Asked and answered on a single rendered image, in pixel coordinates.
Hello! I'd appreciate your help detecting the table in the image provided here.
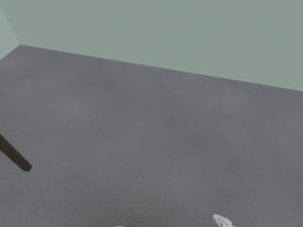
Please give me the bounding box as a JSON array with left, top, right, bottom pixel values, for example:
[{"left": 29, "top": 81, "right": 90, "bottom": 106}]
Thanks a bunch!
[{"left": 0, "top": 134, "right": 32, "bottom": 172}]

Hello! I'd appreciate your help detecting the right robot hand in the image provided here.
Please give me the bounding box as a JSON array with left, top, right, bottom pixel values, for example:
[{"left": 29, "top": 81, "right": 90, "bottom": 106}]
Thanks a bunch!
[{"left": 213, "top": 214, "right": 236, "bottom": 227}]

